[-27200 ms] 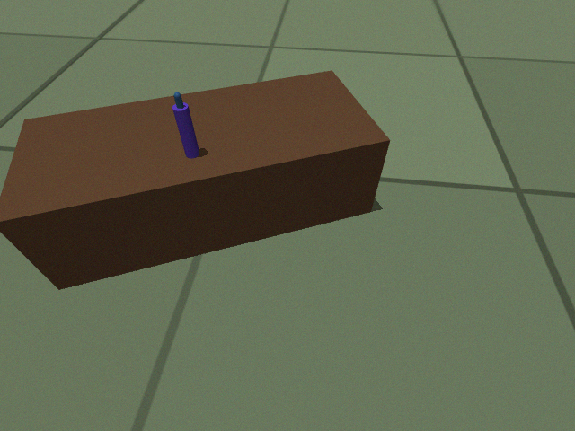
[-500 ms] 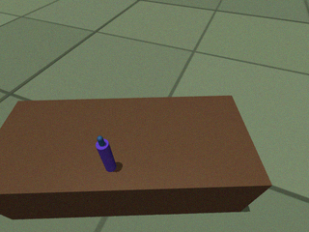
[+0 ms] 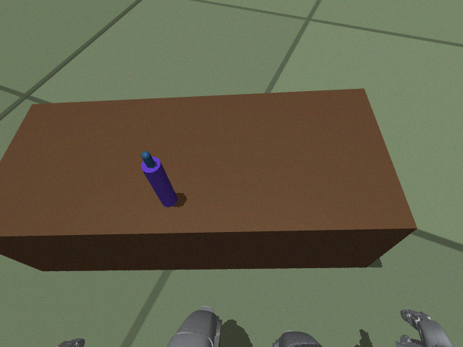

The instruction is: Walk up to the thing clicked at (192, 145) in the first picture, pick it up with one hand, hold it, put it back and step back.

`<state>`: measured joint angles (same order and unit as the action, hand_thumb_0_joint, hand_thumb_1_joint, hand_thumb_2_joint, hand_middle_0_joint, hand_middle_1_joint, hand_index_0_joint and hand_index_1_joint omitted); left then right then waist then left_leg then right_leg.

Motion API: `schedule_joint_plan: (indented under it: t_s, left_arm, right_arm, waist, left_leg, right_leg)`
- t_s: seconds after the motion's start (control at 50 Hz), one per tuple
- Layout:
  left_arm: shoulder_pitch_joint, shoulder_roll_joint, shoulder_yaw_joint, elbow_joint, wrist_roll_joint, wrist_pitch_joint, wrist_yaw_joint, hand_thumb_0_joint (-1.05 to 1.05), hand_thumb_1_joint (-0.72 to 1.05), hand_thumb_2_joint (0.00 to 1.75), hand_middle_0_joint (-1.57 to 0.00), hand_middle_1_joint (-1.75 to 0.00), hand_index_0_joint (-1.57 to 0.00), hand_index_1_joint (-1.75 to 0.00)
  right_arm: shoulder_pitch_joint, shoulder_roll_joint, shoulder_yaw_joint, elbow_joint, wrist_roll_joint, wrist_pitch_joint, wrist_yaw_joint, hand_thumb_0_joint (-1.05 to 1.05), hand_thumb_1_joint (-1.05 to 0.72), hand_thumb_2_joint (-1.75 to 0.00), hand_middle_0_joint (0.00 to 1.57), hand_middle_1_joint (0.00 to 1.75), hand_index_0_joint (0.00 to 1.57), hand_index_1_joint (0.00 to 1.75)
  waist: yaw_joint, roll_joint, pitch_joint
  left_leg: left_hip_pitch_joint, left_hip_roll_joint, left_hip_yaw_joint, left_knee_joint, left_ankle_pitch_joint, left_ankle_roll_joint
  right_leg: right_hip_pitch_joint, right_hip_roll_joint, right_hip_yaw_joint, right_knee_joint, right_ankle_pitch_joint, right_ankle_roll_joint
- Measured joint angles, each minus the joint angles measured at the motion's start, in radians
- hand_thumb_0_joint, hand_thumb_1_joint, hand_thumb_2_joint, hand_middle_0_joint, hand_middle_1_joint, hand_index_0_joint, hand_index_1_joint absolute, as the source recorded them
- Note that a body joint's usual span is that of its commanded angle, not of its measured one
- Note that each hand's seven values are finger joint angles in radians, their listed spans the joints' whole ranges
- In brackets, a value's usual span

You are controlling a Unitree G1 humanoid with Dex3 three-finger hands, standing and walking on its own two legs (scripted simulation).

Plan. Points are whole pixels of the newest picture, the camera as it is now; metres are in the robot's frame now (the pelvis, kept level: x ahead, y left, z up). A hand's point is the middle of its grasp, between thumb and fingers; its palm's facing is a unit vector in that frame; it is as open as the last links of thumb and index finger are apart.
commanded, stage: step back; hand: left
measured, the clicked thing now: (158, 179) +0.54 +0.24 -0.20
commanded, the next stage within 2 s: none
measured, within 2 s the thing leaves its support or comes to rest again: neither
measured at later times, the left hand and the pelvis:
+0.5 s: hand out of the picture -0.01 +0.32 -0.14, palm faces +0.10 -0.91 -0.39, open 7.4 cm; pelvis -0.10 +0.04 +0.01, yaw +4 degrees
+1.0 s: hand out of the picture -0.15 +0.30 -0.11, palm faces +0.01 -0.89 -0.45, open 7.4 cm; pelvis -0.25 +0.03 +0.01, yaw +1 degrees
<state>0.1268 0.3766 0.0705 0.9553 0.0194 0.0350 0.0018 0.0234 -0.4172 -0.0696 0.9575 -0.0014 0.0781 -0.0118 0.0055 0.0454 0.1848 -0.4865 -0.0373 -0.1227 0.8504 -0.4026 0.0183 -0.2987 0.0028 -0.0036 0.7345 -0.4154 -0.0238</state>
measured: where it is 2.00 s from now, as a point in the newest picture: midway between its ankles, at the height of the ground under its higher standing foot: outside the picture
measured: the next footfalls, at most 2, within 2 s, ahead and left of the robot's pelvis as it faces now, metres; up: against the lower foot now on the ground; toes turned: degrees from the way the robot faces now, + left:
left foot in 0.34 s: -0.04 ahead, +0.15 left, +0.00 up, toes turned +3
right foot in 0.74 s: -0.17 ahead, -0.10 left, +0.00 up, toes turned +0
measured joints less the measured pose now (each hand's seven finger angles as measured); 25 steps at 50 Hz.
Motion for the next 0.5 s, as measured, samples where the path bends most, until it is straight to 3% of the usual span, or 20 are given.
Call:
schedule_joint_plan:
  t_s: [0.06, 0.14, 0.28, 0.32, 0.36, 0.42, 0.46, 0.5]
  left_arm:
    - [0.014, -0.023, -0.008, -0.007, 0.007, 0.009, 0.002, 0.0, 0.9, 0.9, -0.2, -0.3, -0.2, -0.3]
    - [0.01, -0.036, -0.015, -0.041, 0.008, 0.004, 0.014, 0.0, 0.9, 0.9, -0.21, -0.3, -0.21, -0.3]
    - [-0.013, -0.025, -0.017, -0.129, -0.003, -0.01, 0.03, 0.0, 0.9, 0.9, -0.21, -0.3, -0.21, -0.3]
    - [-0.019, -0.012, -0.018, -0.138, -0.007, -0.003, 0.027, 0.0, 0.9, 0.9, -0.21, -0.3, -0.21, -0.3]
    - [-0.03, 0.008, -0.014, -0.136, -0.013, 0.007, 0.026, 0.0, 0.9, 0.9, -0.21, -0.3, -0.21, -0.3]
    - [-0.037, 0.016, -0.005, -0.106, -0.018, 0.028, 0.034, 0.0, 0.9, 0.9, -0.21, -0.3, -0.21, -0.3]
    - [-0.029, 0.024, 0.003, -0.098, -0.025, 0.031, 0.038, 0.0, 0.9, 0.9, -0.2, -0.3, -0.21, -0.3]
    - [-0.013, 0.029, 0.007, -0.1, -0.027, 0.023, 0.038, 0.0, 0.9, 0.9, -0.2, -0.3, -0.2, -0.3]
  right_arm:
    - [0.015, -0.006, -0.003, -0.021, 0.006, -0.007, -0.008, 0.0, -0.91, -0.9, 0.2, 0.3, 0.2, 0.3]
    - [0.058, -0.008, 0.011, -0.027, 0.004, -0.014, -0.008, 0.0, -0.91, -0.9, 0.2, 0.3, 0.2, 0.3]
    - [0.074, 0.004, 0.025, -0.027, -0.008, -0.009, -0.002, 0.01, -0.91, -0.9, 0.2, 0.3, 0.2, 0.3]
    - [0.073, 0.008, 0.022, -0.035, -0.011, -0.019, 0.006, 0.01, -0.91, -0.9, 0.2, 0.3, 0.2, 0.3]
    - [0.065, 0.025, 0.015, -0.037, -0.021, -0.028, 0.011, 0.01, -0.91, -0.9, 0.21, 0.3, 0.2, 0.3]
    - [0.066, 0.041, 0.021, -0.05, -0.023, -0.034, 0.025, 0.0, -0.91, -0.9, 0.21, 0.3, 0.2, 0.3]
    - [0.069, 0.056, 0.028, -0.054, -0.026, -0.031, 0.02, 0.0, -0.91, -0.9, 0.21, 0.3, 0.2, 0.3]
    - [0.067, 0.062, 0.032, -0.061, -0.026, -0.03, 0.014, 0.0, -0.9, -0.9, 0.21, 0.3, 0.2, 0.3]
  waist:
    - [0.009, 0.008, 0.007]
    - [0.014, 0.008, 0.006]
    - [0.015, -0.014, 0.033]
    - [0.007, -0.027, 0.033]
    - [0.012, -0.07, 0.047]
    - [0.003, -0.066, 0.036]
    - [0.002, -0.072, 0.016]
    - [0.007, -0.075, 0.002]
  left_leg:
    - [-0.043, -0.079, -0.034, 0.243, -0.079, -0.002]
    - [-0.008, -0.091, -0.017, 0.328, -0.085, -0.022]
    - [0.136, -0.016, 0.041, 0.035, -0.104, -0.025]
    - [0.189, 0.004, 0.067, -0.114, -0.03, -0.014]
    - [0.211, -0.014, 0.098, -0.168, 0.048, -0.004]
    - [0.193, 0.006, 0.095, -0.158, 0.055, 0.009]
    - [0.192, 0.018, 0.098, -0.198, 0.087, 0.011]
    - [0.19, 0.029, 0.108, -0.233, 0.119, 0.014]
  right_leg:
    - [-0.004, -0.016, 0.0, -0.029, 0.04, -0.005]
    - [-0.008, -0.034, -0.019, -0.076, 0.082, -0.003]
    - [-0.049, -0.072, -0.059, -0.055, 0.11, 0.018]
    - [-0.073, -0.085, -0.067, -0.023, 0.107, 0.031]
    - [-0.097, -0.108, -0.037, 0.019, 0.108, 0.035]
    - [-0.149, 0.004, 0.085, 0.228, -0.118, 0.013]
    - [-0.18, 0.065, 0.131, 0.39, -0.136, 0.005]
    - [-0.186, 0.089, 0.137, 0.479, -0.116, 0.011]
